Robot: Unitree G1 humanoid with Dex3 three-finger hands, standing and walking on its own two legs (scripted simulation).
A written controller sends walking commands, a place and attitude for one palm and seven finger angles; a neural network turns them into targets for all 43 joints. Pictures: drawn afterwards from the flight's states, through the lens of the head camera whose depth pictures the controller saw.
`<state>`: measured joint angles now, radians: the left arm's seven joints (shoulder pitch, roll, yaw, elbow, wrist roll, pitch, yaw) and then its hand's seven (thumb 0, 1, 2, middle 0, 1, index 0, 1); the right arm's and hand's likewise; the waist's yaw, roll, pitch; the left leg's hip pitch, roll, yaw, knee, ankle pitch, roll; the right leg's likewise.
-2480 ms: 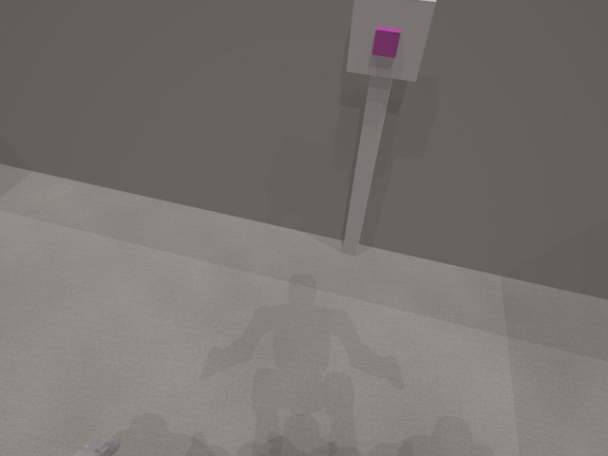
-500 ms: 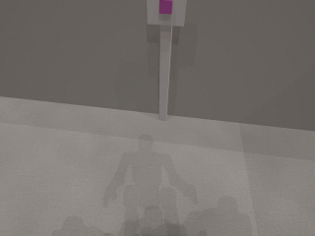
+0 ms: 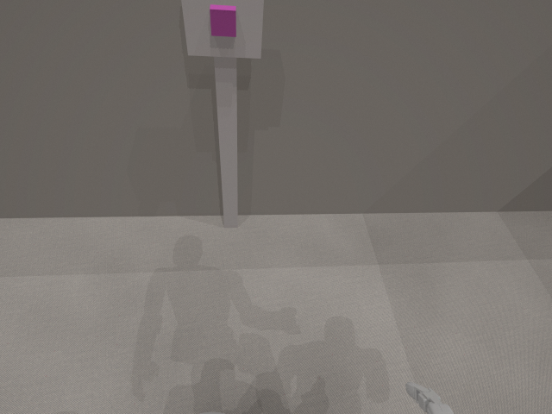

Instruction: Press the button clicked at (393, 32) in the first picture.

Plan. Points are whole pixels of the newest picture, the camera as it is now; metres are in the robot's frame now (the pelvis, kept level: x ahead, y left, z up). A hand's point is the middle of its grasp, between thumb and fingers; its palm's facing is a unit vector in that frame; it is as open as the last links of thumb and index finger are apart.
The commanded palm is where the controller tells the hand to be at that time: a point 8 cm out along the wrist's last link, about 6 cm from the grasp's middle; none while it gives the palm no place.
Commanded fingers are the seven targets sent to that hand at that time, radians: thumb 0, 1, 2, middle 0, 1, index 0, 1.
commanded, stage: walk to a spot facing it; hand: left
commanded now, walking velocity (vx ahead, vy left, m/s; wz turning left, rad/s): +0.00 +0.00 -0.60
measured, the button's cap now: (223, 20) +0.88 +0.25 +0.13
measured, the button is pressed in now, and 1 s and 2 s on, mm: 0 0 0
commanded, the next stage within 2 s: none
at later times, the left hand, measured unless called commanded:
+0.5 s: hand (234, 299) +0.33 +0.11 -0.15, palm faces -0.39 -0.89 -0.23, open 7.4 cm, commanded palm none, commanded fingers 0.00 0.90 0.90 -0.20 -0.30 -0.20 -0.30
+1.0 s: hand (203, 294) +0.34 +0.18 -0.16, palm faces -0.54 -0.82 -0.20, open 7.4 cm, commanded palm none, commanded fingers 0.00 0.90 0.90 -0.20 -0.30 -0.20 -0.30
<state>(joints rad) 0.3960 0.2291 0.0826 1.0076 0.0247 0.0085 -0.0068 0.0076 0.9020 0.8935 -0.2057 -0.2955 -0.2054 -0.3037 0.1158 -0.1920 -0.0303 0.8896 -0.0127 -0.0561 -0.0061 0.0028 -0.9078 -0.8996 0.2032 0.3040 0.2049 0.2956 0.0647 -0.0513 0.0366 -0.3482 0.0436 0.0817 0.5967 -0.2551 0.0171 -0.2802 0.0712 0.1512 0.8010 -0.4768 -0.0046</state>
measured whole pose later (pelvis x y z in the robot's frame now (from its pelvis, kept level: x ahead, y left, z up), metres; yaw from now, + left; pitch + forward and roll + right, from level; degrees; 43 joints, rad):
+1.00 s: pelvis +0.16 +0.05 +0.01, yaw -38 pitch +0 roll -2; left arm 0.22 0.26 0.11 0.90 0.03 0.08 -0.03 0.01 0.91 0.89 -0.20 -0.29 -0.20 -0.30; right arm 0.18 -0.16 -0.03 0.88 -0.02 0.00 -0.02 0.00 -0.91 -0.90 0.21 0.30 0.21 0.30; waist 0.02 -0.04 0.06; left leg -0.27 0.13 0.21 0.53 -0.25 0.02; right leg -0.50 -0.01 -0.02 1.16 -0.41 0.06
